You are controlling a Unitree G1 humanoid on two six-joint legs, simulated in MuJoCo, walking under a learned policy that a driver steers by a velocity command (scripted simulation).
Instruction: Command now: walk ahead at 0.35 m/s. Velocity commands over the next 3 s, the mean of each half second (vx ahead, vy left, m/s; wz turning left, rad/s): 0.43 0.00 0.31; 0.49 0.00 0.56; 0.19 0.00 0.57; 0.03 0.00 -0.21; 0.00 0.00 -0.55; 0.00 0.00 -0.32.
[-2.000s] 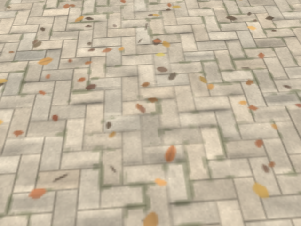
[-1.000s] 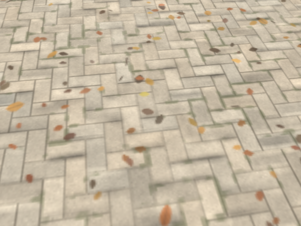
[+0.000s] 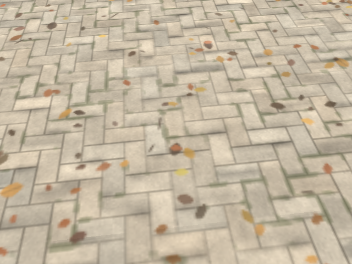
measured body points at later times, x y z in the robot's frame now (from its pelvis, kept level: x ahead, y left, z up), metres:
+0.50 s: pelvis +0.23 +0.08 +0.00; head +0.26 +0.09 +0.45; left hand +0.24 +0.36 -0.13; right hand +0.44 -0.16 -0.10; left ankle +0.30 +0.15 -0.73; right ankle +0.13 -0.10 -0.63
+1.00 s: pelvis +0.51 +0.10 +0.00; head +0.54 +0.11 +0.45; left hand +0.57 +0.42 -0.08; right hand +0.69 -0.13 -0.12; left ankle +0.35 +0.16 -0.65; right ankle +0.62 +0.03 -0.73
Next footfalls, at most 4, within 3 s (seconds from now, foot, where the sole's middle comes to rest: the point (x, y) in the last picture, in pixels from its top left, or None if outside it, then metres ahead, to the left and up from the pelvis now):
0.38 left None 0.34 0.16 -0.76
0.90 right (176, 231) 0.66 0.05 -0.76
1.36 left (101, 229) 0.67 0.35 -0.76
1.72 right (150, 197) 0.82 0.16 -0.77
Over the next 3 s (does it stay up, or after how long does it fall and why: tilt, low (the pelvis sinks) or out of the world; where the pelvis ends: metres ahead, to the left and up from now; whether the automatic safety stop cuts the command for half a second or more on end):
stays up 0.71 0.20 0.01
